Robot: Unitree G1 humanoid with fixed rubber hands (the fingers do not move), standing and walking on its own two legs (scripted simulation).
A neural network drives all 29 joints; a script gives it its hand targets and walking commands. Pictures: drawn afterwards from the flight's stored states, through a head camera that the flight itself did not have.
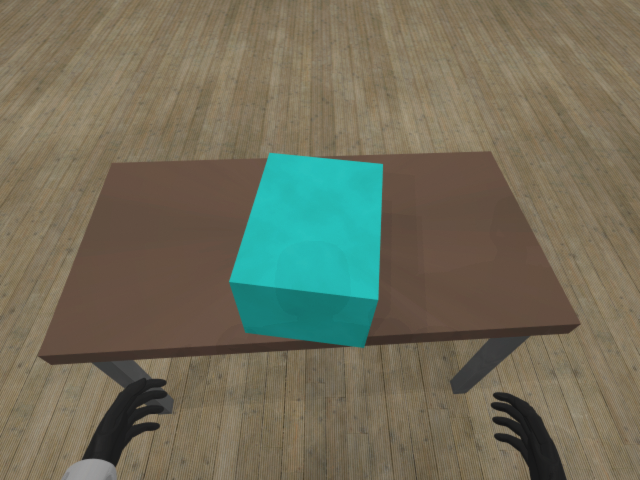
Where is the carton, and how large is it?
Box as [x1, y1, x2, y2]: [229, 153, 382, 347]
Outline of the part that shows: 269,153 229,280 245,332 363,347 378,295 382,164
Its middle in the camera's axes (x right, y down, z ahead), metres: -0.01 +0.01 +0.72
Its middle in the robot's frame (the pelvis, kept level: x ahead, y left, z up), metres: +0.53 +0.02 -0.12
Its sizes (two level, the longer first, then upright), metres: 0.295 0.221 0.182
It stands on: a table, 0.56 m high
